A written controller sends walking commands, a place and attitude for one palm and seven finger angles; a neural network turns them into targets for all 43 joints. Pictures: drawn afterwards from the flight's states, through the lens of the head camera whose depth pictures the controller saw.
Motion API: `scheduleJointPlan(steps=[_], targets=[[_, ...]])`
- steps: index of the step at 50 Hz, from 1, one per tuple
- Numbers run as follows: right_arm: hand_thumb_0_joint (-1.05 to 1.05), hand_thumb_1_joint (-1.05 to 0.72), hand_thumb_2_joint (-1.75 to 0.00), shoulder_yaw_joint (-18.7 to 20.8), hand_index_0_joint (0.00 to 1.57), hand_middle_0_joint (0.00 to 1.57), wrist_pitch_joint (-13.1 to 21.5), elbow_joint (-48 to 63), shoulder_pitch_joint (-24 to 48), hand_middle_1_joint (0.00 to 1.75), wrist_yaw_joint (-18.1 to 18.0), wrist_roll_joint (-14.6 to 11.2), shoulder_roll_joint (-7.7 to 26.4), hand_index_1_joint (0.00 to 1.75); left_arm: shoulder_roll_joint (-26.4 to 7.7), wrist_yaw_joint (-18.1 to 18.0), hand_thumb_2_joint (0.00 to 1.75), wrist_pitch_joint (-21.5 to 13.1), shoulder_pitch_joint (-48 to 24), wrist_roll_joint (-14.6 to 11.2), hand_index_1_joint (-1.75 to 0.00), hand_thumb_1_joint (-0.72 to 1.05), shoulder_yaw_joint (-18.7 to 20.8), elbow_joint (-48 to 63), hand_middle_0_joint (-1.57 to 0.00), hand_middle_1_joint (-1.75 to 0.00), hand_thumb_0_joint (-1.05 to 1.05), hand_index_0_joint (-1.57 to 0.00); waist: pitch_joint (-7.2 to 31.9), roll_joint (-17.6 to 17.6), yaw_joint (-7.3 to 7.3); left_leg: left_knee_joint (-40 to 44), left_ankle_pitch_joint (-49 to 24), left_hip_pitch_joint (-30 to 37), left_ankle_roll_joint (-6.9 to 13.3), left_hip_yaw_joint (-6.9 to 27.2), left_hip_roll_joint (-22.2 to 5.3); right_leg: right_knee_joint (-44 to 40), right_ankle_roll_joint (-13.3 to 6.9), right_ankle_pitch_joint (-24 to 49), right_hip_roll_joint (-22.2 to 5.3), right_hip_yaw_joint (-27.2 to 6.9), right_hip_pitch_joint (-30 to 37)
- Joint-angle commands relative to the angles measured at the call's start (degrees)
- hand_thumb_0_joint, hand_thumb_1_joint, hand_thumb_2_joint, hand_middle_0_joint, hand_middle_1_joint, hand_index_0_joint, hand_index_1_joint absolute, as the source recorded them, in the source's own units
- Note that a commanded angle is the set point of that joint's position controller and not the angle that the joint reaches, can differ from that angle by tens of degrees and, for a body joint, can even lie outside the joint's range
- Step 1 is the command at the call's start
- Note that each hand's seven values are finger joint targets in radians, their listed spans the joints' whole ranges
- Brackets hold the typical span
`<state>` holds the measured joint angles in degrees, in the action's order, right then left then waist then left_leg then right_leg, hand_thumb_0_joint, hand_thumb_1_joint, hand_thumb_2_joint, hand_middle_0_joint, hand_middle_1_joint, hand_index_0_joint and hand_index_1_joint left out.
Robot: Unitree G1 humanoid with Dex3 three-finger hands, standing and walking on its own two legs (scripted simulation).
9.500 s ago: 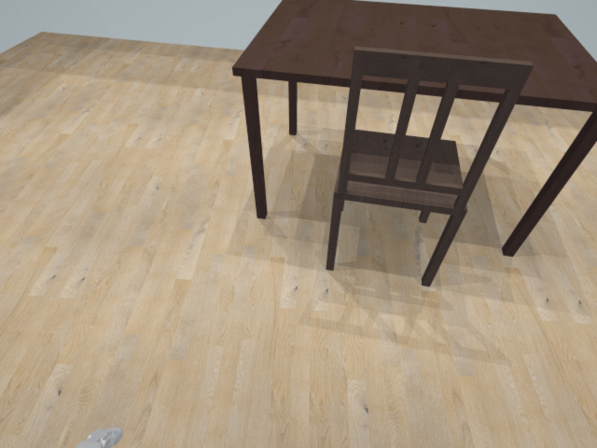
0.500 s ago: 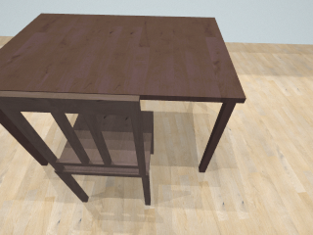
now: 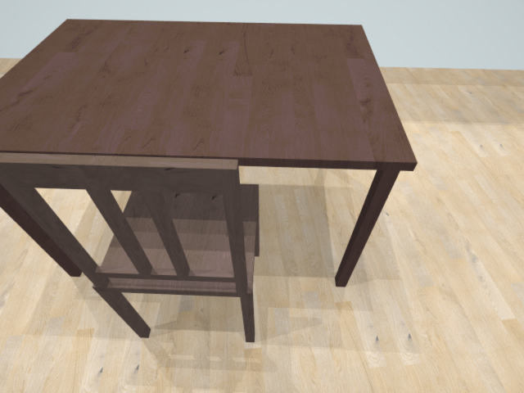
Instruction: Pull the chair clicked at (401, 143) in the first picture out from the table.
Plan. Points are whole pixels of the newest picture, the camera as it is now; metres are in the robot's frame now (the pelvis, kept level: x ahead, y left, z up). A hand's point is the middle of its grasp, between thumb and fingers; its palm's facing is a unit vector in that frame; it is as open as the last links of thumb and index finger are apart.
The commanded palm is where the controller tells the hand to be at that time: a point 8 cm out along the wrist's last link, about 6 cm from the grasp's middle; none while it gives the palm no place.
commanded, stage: look again from close up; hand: left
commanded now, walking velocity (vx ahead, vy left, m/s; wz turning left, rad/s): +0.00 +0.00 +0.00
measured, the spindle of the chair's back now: (125, 235) +0.42 +0.32 -0.09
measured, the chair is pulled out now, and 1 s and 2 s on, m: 0.00 0.00 0.00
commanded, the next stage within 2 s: raise the hand toward the chair's back in 0.66 s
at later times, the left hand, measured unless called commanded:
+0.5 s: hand out of the picture -0.02 +0.22 -0.17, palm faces -0.01 -0.97 -0.24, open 7.3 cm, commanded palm none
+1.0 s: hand (142, 328) +0.20 +0.19 +0.01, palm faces +0.17 -0.98 -0.08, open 7.9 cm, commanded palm +0.09 +0.25 -0.06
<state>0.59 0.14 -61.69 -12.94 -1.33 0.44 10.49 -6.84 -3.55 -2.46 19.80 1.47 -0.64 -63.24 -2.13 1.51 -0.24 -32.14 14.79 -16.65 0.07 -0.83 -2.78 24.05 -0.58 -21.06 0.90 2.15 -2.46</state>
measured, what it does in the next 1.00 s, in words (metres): stands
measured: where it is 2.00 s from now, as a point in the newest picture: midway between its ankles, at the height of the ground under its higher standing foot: outside the picture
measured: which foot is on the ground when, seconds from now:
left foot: down 0.00-1.00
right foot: down 0.00-1.00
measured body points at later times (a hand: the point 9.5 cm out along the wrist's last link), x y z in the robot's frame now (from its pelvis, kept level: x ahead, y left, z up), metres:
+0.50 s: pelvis -0.02 +0.02 +0.00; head +0.00 +0.03 +0.45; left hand -0.02 +0.27 -0.16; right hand +0.00 -0.21 -0.16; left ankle +0.02 +0.13 -0.73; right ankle -0.09 -0.11 -0.73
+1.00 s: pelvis -0.04 +0.01 -0.03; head -0.03 -0.01 +0.42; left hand +0.19 +0.24 +0.02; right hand +0.12 -0.24 -0.12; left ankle +0.02 +0.13 -0.73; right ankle -0.09 -0.11 -0.73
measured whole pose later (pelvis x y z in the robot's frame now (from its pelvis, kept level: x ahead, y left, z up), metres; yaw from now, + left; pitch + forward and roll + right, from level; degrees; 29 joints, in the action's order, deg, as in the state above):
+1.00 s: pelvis -0.04 +0.01 -0.03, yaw +0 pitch +6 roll +1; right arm 1.3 12.4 -42.5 -11.1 -3.0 -0.5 12.4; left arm -9.9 1.4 -17.6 16.5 -9.7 7.1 -9.8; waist 6.7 1.2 1.9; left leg -41.8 15.2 -32.5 -0.4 -1.5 -0.8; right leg 44.6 -0.1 -27.7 -1.8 2.2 -22.8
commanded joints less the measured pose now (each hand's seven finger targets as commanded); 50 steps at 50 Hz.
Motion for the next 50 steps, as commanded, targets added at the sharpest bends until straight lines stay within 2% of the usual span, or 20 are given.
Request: scheduleJointPlan(steps=[1, 3, 5, 9, 14, 18, 24, 28, 37, 38, 39, 40, 41, 42, 43, 45, 46, 48, 49, 50], targets=[[0.00, -0.90, -0.90, 0.64, 0.20, 0.20, 1.46, 4.30, -6.97, 0.30, 0.18, 0.33, 3.95, 0.30, -9.57, -0.28, 0.90, -1.15, 3.08, -0.52, -0.30, 0.90, 1.74, 5.21, -0.20, -0.30, 0.00, -0.20, 6.73, -5.28, 2.73, -1.48, -14.27, 5.45, 2.44, -0.31, -0.23, 7.16, -2.29, 47.94, -7.74, -3.24, -2.31], [0.00, -0.90, -0.90, 0.89, 0.20, 0.20, 1.63, 4.51, -6.32, 0.30, -0.32, 0.20, 5.83, 0.30, -7.93, -0.35, 0.90, -0.02, 3.76, -0.75, -0.30, 0.90, 1.73, 5.90, -0.20, -0.30, 0.00, -0.20, 5.99, -0.28, 1.37, -1.53, -24.81, 6.92, 3.71, 2.57, -3.48, 6.51, -1.69, 28.93, -5.31, -2.40, -6.07], [0.00, -0.90, -0.90, 0.46, 0.20, 0.20, 1.32, 5.09, -3.30, 0.30, -0.46, 0.12, 5.71, 0.30, -7.76, -0.06, 0.90, 1.14, 4.54, -0.57, -0.30, 0.90, 1.42, 5.85, -0.20, -0.30, 0.00, -0.20, -0.06, 4.82, -0.21, 0.95, -21.02, 2.81, 4.26, 4.47, -3.97, 3.37, -1.56, 14.10, -4.09, -2.78, -8.18], [0.00, -0.90, -0.90, 0.45, 0.20, 0.20, 0.83, 5.82, -2.72, 0.30, -0.01, 0.14, 5.29, 0.30, -8.80, 0.40, 0.90, 1.69, 2.60, -0.54, -0.30, 0.90, 1.23, 6.10, -0.20, -0.30, 0.00, -0.20, -4.34, -2.70, 0.45, 3.64, -6.90, -0.03, 2.80, 3.61, -2.04, 0.25, -1.90, 5.60, -4.80, -4.07, -11.40], [0.00, -0.90, -0.90, 0.61, 0.20, 0.20, 0.78, 5.49, -2.41, 0.30, 0.28, 0.31, 6.51, 0.30, -9.53, 0.78, 0.90, 2.34, 1.95, -0.52, -0.30, 0.90, 1.26, 6.56, -0.20, -0.30, 0.00, -0.20, -5.02, 0.58, -0.20, 9.33, 2.35, -1.28, 3.17, 6.13, -2.69, 0.60, -1.26, -2.95, -3.91, -3.21, -12.37], [0.00, -0.90, -0.90, 0.80, 0.20, 0.20, 0.91, 5.41, -2.13, 0.30, 0.36, 0.29, 7.20, 0.30, -10.02, 1.14, 0.90, 2.28, 2.46, -0.47, -0.30, 0.90, 1.35, 6.32, -0.20, -0.30, 0.00, -0.20, -2.39, 0.93, -0.73, 11.41, 4.48, -0.42, 3.38, 7.17, -3.11, 0.78, -0.97, -2.12, -4.29, -2.89, -11.24], [0.00, -0.90, -0.90, 0.59, 0.20, 0.20, 1.48, 4.15, -2.85, 0.30, 0.26, -0.07, 6.95, 0.30, -10.90, 1.24, 0.90, 1.56, 2.11, -0.66, -0.30, 0.90, 1.15, 5.32, -0.20, -0.30, 0.00, -0.20, 1.38, -1.84, -0.31, 7.61, -8.04, 4.76, 2.91, 4.27, -2.54, -0.78, -0.81, 5.78, -6.04, -4.26, -10.32], [0.00, -0.90, -0.90, 0.48, 0.20, 0.20, 1.63, 3.03, -2.80, 0.30, 0.11, -0.20, 6.74, 0.30, -11.00, 1.13, 0.90, 1.38, 2.26, -0.67, -0.30, 0.90, 1.16, 4.59, -0.20, -0.30, 0.00, -0.20, 1.21, -1.95, -0.21, 6.63, -12.75, 5.86, 2.67, 3.22, -2.54, -0.88, -0.58, 10.54, -6.48, -4.40, -9.88], [0.00, -0.90, -0.90, 0.24, 0.20, 0.20, 1.34, 1.31, -1.20, 0.30, 0.02, -0.36, 6.48, 0.30, -10.91, 1.12, 0.90, 1.34, 3.02, -0.66, -0.30, 0.90, 0.86, 2.60, -0.20, -0.30, 0.00, -0.20, -1.16, -1.99, -0.37, 7.29, -11.85, 5.92, 2.27, 2.72, -2.48, -2.38, -0.36, 11.25, -6.78, -4.67, -10.44], [0.00, -0.90, -0.90, 0.10, 0.20, 0.20, 1.53, 5.17, 0.50, 0.30, 0.47, -0.21, 6.89, 0.30, -8.93, -0.79, 0.90, 0.37, 4.36, 0.44, -0.30, 0.90, 0.74, 2.40, -0.20, -0.30, 0.00, -0.20, -4.59, -1.29, -0.15, -2.55, -16.13, 2.79, 1.03, 2.64, -2.82, -4.90, -0.35, 23.09, -8.03, -8.09, -13.60], [0.00, -0.90, -0.90, 2.99, 0.20, 0.20, 9.56, 23.47, -3.45, 0.30, -2.42, -2.93, 14.80, 0.30, -22.17, -1.36, 0.89, -11.52, -35.39, -11.06, -0.30, 0.88, 8.08, 92.00, -0.20, -0.30, 0.00, -0.20, 25.45, 8.78, 6.97, 3.58, -21.80, 21.17, 2.23, 0.40, 2.41, 4.02, -1.21, 26.84, -2.82, 1.04, -11.76], [0.00, -0.90, -0.90, -0.29, 0.20, 0.20, 13.85, 19.61, 3.44, 0.30, -5.14, -3.16, 8.91, 0.30, -25.41, -3.89, 0.88, -9.66, -24.61, -7.13, -0.29, 0.85, 11.28, 85.73, -0.20, -0.29, 0.00, -0.20, 21.90, 13.35, 1.81, 3.76, -25.24, 25.32, 1.93, -1.24, -0.81, 6.63, -1.02, 17.92, -1.62, 1.38, -15.51], [0.00, -0.90, -0.90, 1.15, 0.20, 0.20, 16.31, 17.95, 0.29, 0.30, -4.91, -1.60, 10.71, 0.30, -14.84, -5.07, 0.87, -7.25, -10.30, -7.33, -0.29, 0.83, 6.61, 73.17, -0.19, -0.29, 0.00, -0.19, 22.09, 12.98, 1.95, 4.67, -24.78, 21.92, 0.64, 0.60, -1.38, 9.18, -1.31, 10.18, -1.32, 3.20, -16.10], [0.00, -0.90, -0.90, 0.87, 0.20, 0.20, 16.67, 16.94, -0.84, 0.30, -3.49, -3.45, 7.45, 0.30, -1.04, -4.65, 0.86, -1.26, 8.24, -8.13, -0.29, 0.81, -1.22, 56.29, -0.19, -0.29, 0.00, -0.19, 11.51, 7.79, 3.03, 5.06, -20.60, 15.65, 2.02, 2.23, -0.42, 10.98, -0.71, 7.63, -1.07, 3.59, -20.34], [0.00, -0.90, -0.90, 1.70, 0.20, 0.20, 16.12, 20.97, -0.28, 0.30, -3.36, -3.65, 9.81, 0.30, -3.65, -3.23, 0.85, -2.71, 0.12, -11.02, -0.28, 0.78, 1.13, 69.07, -0.19, -0.28, 0.00, -0.19, 9.64, 5.63, 2.48, 3.83, -16.39, 11.02, 1.54, 3.37, 0.04, 9.80, -0.36, 8.85, -1.51, 4.26, -20.15], [0.00, -0.90, -0.90, 3.10, 0.20, 0.20, 15.87, 24.11, 2.36, 0.30, -3.81, -2.14, 10.75, 0.30, -8.27, -0.69, 0.83, -8.27, 0.13, -9.78, -0.27, 0.74, 7.52, 64.00, -0.18, -0.27, 0.00, -0.18, 4.81, -2.77, 3.35, -2.02, -8.56, 1.48, 1.25, 1.73, 2.25, 7.47, -0.05, 8.51, -1.29, 4.39, -24.36], [0.00, -0.90, -0.90, 3.28, 0.20, 0.20, 15.21, 24.81, 2.18, 0.30, -3.44, -1.18, 10.29, 0.30, -6.46, 1.37, 0.82, -11.18, 5.34, -10.00, -0.27, 0.71, 8.75, 55.96, -0.18, -0.27, 0.00, -0.18, 3.82, -9.86, 2.34, -5.16, -7.91, -3.93, 0.86, 1.75, 2.54, 9.97, 0.08, 7.79, -0.49, 5.07, -29.07], [0.00, -0.90, -0.90, 4.21, 0.20, 0.20, 14.35, 27.14, 6.29, 0.30, -2.20, -0.39, 9.65, 0.30, -4.43, 8.05, 0.80, -19.06, 15.59, -12.36, -0.26, 0.67, 12.00, 46.66, -0.18, -0.26, 0.00, -0.18, 3.95, -19.66, -2.05, -10.93, -5.94, -15.72, -0.10, 1.38, 2.36, 17.76, 0.36, 9.21, -0.06, 4.94, -34.60], [0.00, -0.90, -0.90, 4.75, 0.20, 0.20, 14.07, 28.42, 7.51, 0.30, -1.52, -0.34, 9.69, 0.30, -4.39, 12.21, 0.79, -23.29, 19.18, -13.69, -0.26, 0.64, 12.68, 46.76, -0.17, -0.26, 0.00, -0.17, 5.74, -20.82, -3.67, -12.98, -5.29, -18.91, -0.43, 0.68, 2.38, 20.34, 0.43, 10.73, -0.19, 3.82, -34.76], [0.00, -0.90, -0.90, 5.13, 0.20, 0.20, 13.92, 29.95, 8.27, 0.30, -0.36, -1.08, 9.59, 0.30, -6.49, 16.39, 0.78, -26.54, 21.30, -14.50, -0.26, 0.62, 15.14, 45.06, -0.17, -0.26, 0.00, -0.17, 6.75, -18.21, -5.22, -14.41, -5.87, -20.90, -0.90, 0.48, 2.79, 22.03, 0.21, 14.91, -1.03, 2.03, -32.77]])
